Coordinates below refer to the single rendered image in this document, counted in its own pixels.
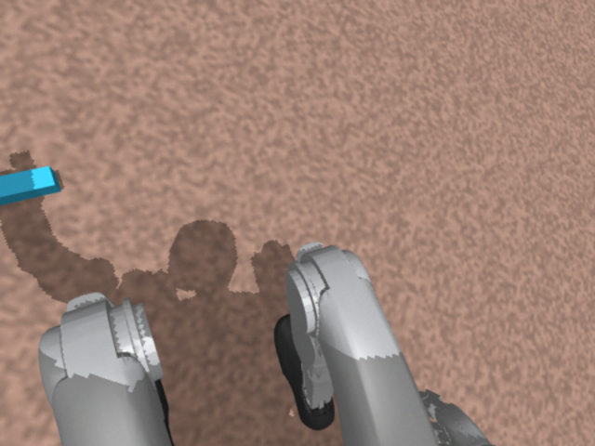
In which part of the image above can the left robot foot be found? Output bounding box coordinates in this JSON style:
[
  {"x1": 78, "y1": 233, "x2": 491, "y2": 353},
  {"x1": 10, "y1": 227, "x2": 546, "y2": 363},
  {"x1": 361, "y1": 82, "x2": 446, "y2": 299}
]
[{"x1": 154, "y1": 379, "x2": 174, "y2": 446}]

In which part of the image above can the small box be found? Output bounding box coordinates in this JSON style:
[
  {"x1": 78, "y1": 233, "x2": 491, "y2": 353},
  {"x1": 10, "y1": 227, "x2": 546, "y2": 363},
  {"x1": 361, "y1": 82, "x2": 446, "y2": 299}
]
[{"x1": 0, "y1": 166, "x2": 61, "y2": 205}]

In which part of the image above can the right robot hand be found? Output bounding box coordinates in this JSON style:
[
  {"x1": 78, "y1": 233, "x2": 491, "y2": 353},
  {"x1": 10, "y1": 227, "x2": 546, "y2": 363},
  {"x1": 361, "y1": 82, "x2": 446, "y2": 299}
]
[{"x1": 419, "y1": 389, "x2": 491, "y2": 446}]

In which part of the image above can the right robot foot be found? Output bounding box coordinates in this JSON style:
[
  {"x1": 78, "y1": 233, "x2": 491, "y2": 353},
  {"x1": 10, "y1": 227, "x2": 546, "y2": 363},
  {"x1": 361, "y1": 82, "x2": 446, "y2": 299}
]
[{"x1": 274, "y1": 314, "x2": 335, "y2": 430}]

